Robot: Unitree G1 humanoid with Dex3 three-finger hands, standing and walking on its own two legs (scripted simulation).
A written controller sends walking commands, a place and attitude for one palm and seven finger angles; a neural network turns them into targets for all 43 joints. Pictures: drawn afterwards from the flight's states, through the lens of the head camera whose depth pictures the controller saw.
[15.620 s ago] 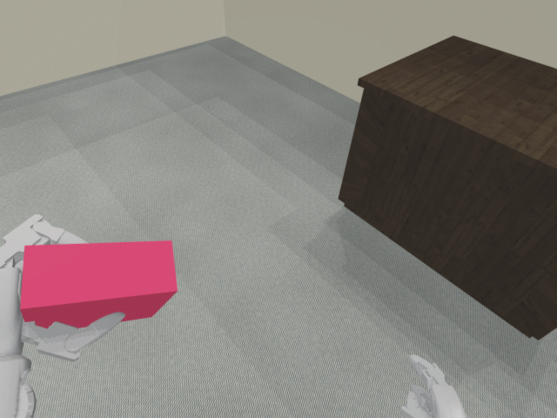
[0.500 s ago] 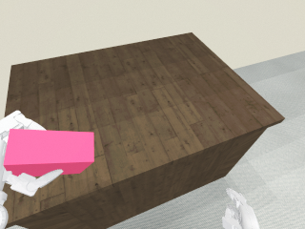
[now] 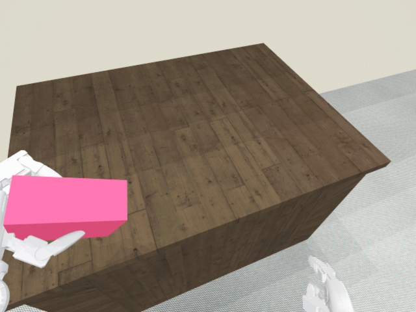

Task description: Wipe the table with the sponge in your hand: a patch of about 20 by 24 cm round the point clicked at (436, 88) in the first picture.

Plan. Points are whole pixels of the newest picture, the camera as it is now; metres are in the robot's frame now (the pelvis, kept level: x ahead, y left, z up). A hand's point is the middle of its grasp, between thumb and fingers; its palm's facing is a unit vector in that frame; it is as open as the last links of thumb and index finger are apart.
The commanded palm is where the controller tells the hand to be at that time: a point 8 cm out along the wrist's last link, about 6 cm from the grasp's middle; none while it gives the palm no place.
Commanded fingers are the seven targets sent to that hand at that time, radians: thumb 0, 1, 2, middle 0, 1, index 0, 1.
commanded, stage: shuffle to correct the standing spot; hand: left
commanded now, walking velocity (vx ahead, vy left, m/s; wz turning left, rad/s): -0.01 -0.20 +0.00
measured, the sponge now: (86, 211) +0.23 +0.20 +0.13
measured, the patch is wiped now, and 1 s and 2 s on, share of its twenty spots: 0.00 0.00 0.00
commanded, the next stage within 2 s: none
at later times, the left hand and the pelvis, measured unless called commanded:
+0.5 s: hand (49, 208) +0.22 +0.24 +0.16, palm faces +0.31 -0.85 -0.42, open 10.0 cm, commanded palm +0.16 +0.28 +0.18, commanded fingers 0.00 0.10 1.30 -1.20 -1.60 -1.20 -1.60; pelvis +0.00 +0.00 +0.00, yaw +0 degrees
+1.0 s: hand (55, 206) +0.23 +0.23 +0.16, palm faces +0.31 -0.85 -0.42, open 10.0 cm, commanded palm +0.17 +0.27 +0.18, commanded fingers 0.00 0.10 1.30 -1.20 -1.60 -1.20 -1.60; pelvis +0.01 -0.01 +0.00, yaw +0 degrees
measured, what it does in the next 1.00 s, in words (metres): stands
